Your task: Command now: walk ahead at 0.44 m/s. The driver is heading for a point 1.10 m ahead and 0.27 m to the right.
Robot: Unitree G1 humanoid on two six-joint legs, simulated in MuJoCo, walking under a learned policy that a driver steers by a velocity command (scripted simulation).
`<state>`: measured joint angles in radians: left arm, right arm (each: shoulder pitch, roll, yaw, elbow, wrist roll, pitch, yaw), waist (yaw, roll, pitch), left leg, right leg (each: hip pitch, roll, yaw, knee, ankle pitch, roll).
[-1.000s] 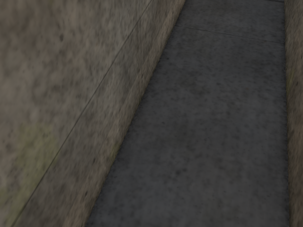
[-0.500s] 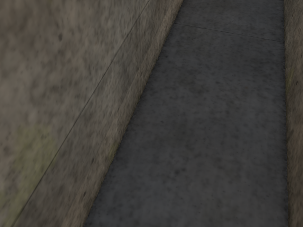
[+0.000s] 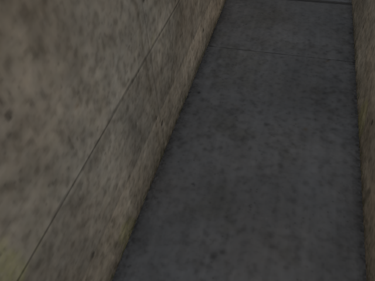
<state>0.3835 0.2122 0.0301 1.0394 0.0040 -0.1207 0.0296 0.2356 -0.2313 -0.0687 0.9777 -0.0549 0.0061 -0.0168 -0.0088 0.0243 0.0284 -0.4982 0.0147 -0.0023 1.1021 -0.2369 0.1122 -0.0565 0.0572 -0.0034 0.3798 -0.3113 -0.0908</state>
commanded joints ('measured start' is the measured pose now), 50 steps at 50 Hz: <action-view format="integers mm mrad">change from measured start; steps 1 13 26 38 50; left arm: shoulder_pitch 96 36 -267 -396 -44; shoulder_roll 153 243 67 118 166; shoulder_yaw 22 20 -35 -21 60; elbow -18 -7 -151 -222 -238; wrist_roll -17 -20 33 52 15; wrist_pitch -28 -13 106 82 40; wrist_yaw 11 -2 -64 -119 -22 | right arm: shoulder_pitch -67 127 239 252 87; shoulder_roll -43 -122 -127 -197 -82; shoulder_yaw -8 -26 -2 2 20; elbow -55 -67 -10 -17 -161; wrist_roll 3 13 52 61 6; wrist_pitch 13 -65 -150 -143 -91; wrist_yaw -2 -34 -34 -57 -7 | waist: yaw -1 -162 3 23 27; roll -102 -139 20 151 -64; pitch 108 -85 49 42 -79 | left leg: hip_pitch -246 404 400 575 -98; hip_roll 16 -110 209 237 65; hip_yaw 13 128 -37 207 -39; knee -7 -607 -1015 -760 -83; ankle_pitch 54 246 267 826 -35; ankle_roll -30 10 78 -51 -119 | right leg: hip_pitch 67 50 -669 -367 -35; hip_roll -275 -197 -143 23 -185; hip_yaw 243 24 90 -82 354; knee -171 320 651 140 -151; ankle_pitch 399 1197 208 312 386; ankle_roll -105 -27 1 -96 -169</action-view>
